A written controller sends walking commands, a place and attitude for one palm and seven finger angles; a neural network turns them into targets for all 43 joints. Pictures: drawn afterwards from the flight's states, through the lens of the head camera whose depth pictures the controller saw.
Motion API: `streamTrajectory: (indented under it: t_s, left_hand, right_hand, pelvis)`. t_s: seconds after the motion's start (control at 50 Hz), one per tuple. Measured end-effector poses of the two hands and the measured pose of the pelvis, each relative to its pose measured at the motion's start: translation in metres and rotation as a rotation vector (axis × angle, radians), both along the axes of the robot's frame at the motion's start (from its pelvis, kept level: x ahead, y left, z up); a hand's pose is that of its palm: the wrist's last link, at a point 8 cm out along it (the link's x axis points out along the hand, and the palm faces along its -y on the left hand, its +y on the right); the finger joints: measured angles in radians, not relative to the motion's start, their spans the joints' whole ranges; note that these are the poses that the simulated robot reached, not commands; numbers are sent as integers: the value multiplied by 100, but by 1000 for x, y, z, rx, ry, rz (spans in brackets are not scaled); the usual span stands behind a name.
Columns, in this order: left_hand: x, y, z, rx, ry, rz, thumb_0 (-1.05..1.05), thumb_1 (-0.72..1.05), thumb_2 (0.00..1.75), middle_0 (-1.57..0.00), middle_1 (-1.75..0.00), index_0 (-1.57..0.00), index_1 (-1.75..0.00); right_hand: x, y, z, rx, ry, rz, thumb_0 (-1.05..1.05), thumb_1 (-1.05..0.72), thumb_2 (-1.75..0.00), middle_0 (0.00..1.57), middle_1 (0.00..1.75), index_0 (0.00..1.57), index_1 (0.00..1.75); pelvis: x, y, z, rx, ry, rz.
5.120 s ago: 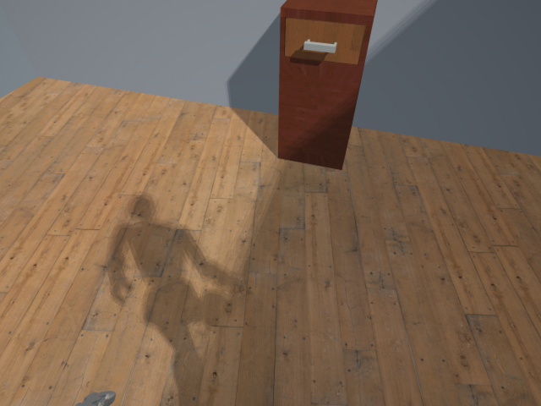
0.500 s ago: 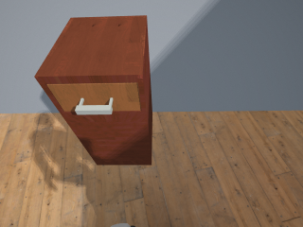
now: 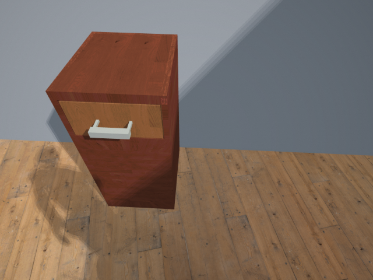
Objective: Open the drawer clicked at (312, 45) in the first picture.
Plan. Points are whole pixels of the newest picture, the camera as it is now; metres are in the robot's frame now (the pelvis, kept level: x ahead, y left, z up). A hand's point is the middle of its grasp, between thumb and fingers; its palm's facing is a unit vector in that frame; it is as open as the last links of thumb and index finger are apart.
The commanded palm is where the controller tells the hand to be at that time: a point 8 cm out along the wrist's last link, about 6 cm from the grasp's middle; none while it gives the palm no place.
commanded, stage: come to a stop and stand still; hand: left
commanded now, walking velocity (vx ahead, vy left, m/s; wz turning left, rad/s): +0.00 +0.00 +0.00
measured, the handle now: (111, 128) +0.59 +0.30 -0.08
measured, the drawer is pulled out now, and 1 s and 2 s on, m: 0.00 0.00 0.00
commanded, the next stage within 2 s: look again from close up in 1.22 s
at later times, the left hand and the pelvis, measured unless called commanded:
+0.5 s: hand out of the picture -0.03 +0.18 -0.18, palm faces +0.05 -0.99 -0.13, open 7.4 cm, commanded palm none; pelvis +0.00 +0.03 +0.00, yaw -1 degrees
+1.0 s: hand out of the picture +0.01 +0.21 -0.18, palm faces +0.03 -0.99 -0.16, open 7.4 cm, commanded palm none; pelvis +0.03 +0.05 +0.00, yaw -1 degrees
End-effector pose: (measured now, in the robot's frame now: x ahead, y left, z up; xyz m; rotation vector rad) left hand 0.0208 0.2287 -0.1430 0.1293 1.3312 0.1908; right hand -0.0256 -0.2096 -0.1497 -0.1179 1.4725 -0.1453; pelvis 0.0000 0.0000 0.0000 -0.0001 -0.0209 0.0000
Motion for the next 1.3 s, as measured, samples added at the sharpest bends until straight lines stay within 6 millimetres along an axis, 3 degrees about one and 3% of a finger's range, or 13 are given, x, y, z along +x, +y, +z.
streamTrajectory:
  t_s: [0.2, 0.34, 0.52, 0.78, 1.02, 1.3]
  left_hand:
    - [-51, -6, 0, -29, 110, 11, 1, 92, 90, -20, -30, -20, -29]
    - [-64, -7, -3, -60, 141, 18, 1, 91, 90, -20, -30, -20, -29]
    - [-53, 0, -5, -76, 128, 5, 1, 91, 90, -20, -30, -20, -29]
    - [-31, 20, -4, -56, 119, -10, 1, 92, 90, -20, -30, -20, -29]
    - [-17, 30, -5, -51, 120, -9, 1, 92, 90, -20, -30, -20, -29]
    - [-7, 36, -6, -45, 115, -11, 1, 92, 90, -20, -30, -20, -29]
  right_hand:
    - [-19, 18, 0, 28, 3, -13, 1, -91, -90, 20, 30, 20, 30]
    - [-38, 28, 5, 21, 43, -28, 1, -91, -90, 20, 30, 20, 30]
    - [-40, 45, 7, 19, 54, -41, 1, -91, -90, 20, 30, 20, 30]
    - [-4, 65, 4, 29, -4, -31, 1, -91, -90, 20, 30, 20, 30]
    - [23, 64, 4, 5, -32, -12, 1, -91, -90, 20, 30, 20, 30]
    - [25, 60, 5, -14, -15, -8, 1, -91, -90, 20, 30, 20, 30]
  pelvis:
    - [-10, 7, 2, -2, 2, -11]
    - [-10, 16, 3, -2, 11, -13]
    - [-3, 30, 3, -2, 14, -15]
    - [13, 45, 3, -6, 17, -18]
    - [27, 53, 2, -9, 15, -15]
    - [32, 56, 1, -11, 7, -11]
